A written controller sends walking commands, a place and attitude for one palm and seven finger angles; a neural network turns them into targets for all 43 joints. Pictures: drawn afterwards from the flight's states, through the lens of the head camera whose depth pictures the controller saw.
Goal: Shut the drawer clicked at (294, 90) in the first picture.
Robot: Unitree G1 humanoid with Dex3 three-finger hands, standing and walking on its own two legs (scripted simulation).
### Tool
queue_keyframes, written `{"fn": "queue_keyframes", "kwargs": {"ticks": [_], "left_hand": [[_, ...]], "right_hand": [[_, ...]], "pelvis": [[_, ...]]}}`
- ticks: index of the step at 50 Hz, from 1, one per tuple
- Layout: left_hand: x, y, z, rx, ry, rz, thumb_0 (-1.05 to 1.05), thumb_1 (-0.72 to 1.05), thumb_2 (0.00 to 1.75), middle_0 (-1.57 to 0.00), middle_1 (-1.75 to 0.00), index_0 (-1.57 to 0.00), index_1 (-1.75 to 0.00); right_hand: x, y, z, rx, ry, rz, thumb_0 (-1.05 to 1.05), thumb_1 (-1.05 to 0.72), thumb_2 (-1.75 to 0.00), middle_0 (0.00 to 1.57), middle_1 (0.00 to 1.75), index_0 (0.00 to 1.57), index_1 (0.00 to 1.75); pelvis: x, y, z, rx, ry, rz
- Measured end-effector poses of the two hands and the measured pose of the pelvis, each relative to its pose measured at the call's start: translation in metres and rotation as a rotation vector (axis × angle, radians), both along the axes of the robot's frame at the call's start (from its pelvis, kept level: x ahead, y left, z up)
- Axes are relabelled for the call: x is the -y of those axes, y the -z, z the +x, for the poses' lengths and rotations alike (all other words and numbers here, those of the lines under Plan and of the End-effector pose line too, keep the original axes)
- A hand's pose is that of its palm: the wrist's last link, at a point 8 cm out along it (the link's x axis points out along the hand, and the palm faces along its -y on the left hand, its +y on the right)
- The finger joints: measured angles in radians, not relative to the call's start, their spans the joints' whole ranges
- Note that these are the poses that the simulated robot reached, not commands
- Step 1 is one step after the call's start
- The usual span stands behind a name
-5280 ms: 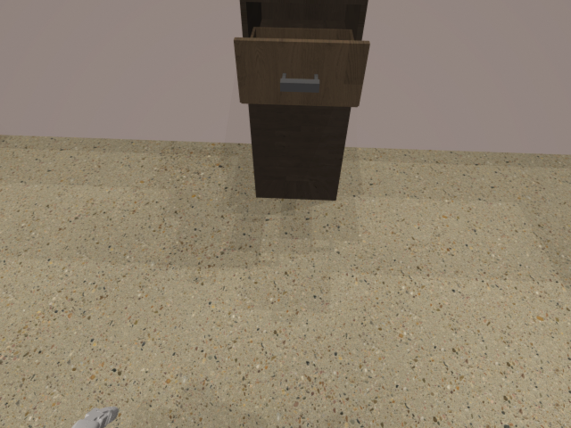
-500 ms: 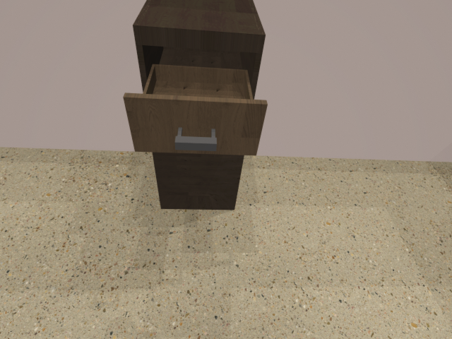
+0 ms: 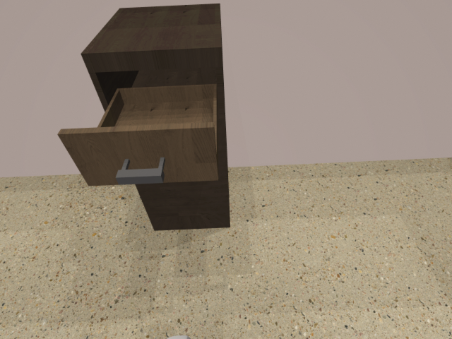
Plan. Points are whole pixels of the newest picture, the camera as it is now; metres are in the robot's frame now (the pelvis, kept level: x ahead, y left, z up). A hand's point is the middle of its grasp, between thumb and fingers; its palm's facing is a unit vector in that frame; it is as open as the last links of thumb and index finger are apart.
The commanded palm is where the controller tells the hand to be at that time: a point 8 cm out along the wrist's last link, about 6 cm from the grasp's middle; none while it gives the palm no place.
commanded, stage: take the last steps up to it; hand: left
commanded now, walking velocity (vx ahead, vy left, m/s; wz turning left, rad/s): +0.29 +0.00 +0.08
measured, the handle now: (142, 169) +0.49 +0.22 +0.02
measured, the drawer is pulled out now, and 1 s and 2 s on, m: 0.30 0.30 0.30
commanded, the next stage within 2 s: come to a stop and stand still in 0.38 s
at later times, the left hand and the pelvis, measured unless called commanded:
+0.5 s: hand out of the picture +0.01 +0.14 -0.18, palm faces +0.16 -0.98 -0.12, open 7.4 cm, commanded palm none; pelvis +0.15 +0.03 -0.02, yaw +0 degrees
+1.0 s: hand (163, 311) +0.23 +0.16 -0.16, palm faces +0.03 -0.96 -0.28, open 7.4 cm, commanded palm none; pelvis +0.16 -0.03 -0.01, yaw +1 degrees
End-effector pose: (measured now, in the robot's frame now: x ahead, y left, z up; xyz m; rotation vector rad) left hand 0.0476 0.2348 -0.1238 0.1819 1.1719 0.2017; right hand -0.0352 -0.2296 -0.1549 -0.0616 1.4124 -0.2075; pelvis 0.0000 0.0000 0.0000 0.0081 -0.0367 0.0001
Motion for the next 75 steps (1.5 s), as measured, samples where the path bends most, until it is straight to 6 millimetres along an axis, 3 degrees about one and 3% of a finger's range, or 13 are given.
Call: {"fn": "queue_keyframes", "kwargs": {"ticks": [7, 14, 19, 23, 26, 31, 35, 39, 42, 50, 59, 68, 75], "left_hand": [[0.03, 0.01, -0.054, -0.199, -0.085, -0.054, -0.01, 0.93, 0.9, -0.2, -0.3, -0.19, -0.3], [0.065, 0.011, -0.094, -0.407, -0.178, -0.149, 0.0, 0.91, 0.9, -0.2, -0.3, -0.19, -0.3], [0.071, 0.009, -0.095, -0.521, -0.23, -0.194, 0.0, 0.91, 0.9, -0.2, -0.3, -0.2, -0.3], [0.055, 0.019, -0.071, -0.56, -0.226, -0.205, 0.0, 0.91, 0.9, -0.2, -0.3, -0.2, -0.3], [0.032, 0.027, -0.028, -0.499, -0.185, -0.171, 0.0, 0.91, 0.9, -0.2, -0.3, -0.2, -0.3], [-0.001, 0.036, 0.069, -0.303, -0.106, -0.105, 0.0, 0.91, 0.9, -0.2, -0.3, -0.19, -0.3], [-0.01, 0.034, 0.134, -0.153, -0.07, -0.068, 0.0, 0.91, 0.9, -0.19, -0.3, -0.19, -0.3], [-0.007, 0.026, 0.174, -0.066, -0.033, -0.034, 0.0, 0.91, 0.9, -0.19, -0.3, -0.19, -0.3], [0.002, 0.02, 0.189, -0.033, -0.009, -0.003, -0.01, 0.91, 0.9, -0.19, -0.3, -0.19, -0.3], [0.032, 0.002, 0.17, -0.053, 0.014, 0.03, 0.0, 0.91, 0.9, -0.2, -0.3, -0.2, -0.3], [0.026, 0.001, 0.114, -0.081, -0.067, 0.019, 0.0, 0.91, 0.9, -0.2, -0.3, -0.2, -0.3], [-0.001, 0.032, 0.042, -0.213, -0.109, -0.066, 0.0, 0.91, 0.9, -0.2, -0.3, -0.2, -0.3], [-0.007, 0.028, 0.033, -0.235, -0.092, -0.102, 0.0, 0.91, 0.9, -0.2, -0.3, -0.19, -0.3]], "right_hand": [[0.019, -0.011, 0.13, 0.2, -0.089, -0.025, 0.0, -0.91, -0.9, 0.2, 0.3, 0.19, 0.3], [-0.002, -0.017, 0.23, 0.265, -0.188, -0.008, 0.0, -0.91, -0.9, 0.2, 0.3, 0.19, 0.3], [-0.037, -0.015, 0.289, 0.289, -0.249, 0.016, 0.0, -0.91, -0.9, 0.2, 0.3, 0.19, 0.3], [-0.061, -0.006, 0.315, 0.33, -0.242, 0.015, 0.0, -0.91, -0.9, 0.2, 0.3, 0.2, 0.3], [-0.066, -0.007, 0.304, 0.305, -0.192, 0.016, 0.0, -0.91, -0.9, 0.2, 0.3, 0.2, 0.3], [-0.04, -0.022, 0.3, 0.297, -0.126, -0.071, -0.07, -0.96, -0.9, 0.21, 0.3, 0.2, 0.3], [-0.024, -0.022, 0.283, 0.212, -0.13, -0.094, -0.05, -0.95, -0.9, 0.21, 0.3, 0.2, 0.3], [-0.008, -0.014, 0.263, 0.149, -0.107, -0.08, -0.03, -0.93, -0.9, 0.2, 0.3, 0.2, 0.3], [0.004, -0.002, 0.247, 0.11, -0.085, -0.049, -0.01, -0.92, -0.9, 0.2, 0.3, 0.2, 0.3], [0.027, 0.013, 0.206, 0.015, -0.044, 0.017, 0.0, -0.91, -0.9, 0.2, 0.3, 0.2, 0.3], [0.033, 0.003, 0.181, -0.014, -0.103, 0.002, 0.0, -0.91, -0.9, 0.2, 0.3, 0.2, 0.3], [0.004, -0.013, 0.168, 0.085, -0.118, -0.079, 0.0, -0.91, -0.9, 0.2, 0.3, 0.2, 0.3], [-0.028, -0.022, 0.13, 0.017, -0.09, -0.046, 0.0, -0.91, -0.9, 0.2, 0.3, 0.2, 0.3]], "pelvis": [[0.01, -0.001, 0.039, -0.002, -0.008, -0.015], [0.006, 0.002, 0.081, -0.012, -0.011, -0.017], [-0.008, 0.007, 0.116, -0.023, -0.014, -0.011], [-0.025, 0.018, 0.144, -0.016, -0.01, -0.016], [-0.03, 0.015, 0.158, 0.003, 0.006, -0.005], [-0.029, 0.007, 0.171, 0.005, 0.005, 0.005], [-0.02, 0.006, 0.175, 0.008, -0.011, 0.003], [-0.007, 0.007, 0.175, 0.01, -0.015, 0.002], [0.007, 0.01, 0.172, 0.005, -0.01, 0.011], [0.03, 0.006, 0.158, -0.008, -0.014, 0.028], [0.027, 0.001, 0.133, -0.017, -0.032, 0.032], [-0.005, 0.007, 0.109, -0.011, -0.016, -0.008], [-0.012, -0.003, 0.11, -0.018, -0.024, -0.019]]}}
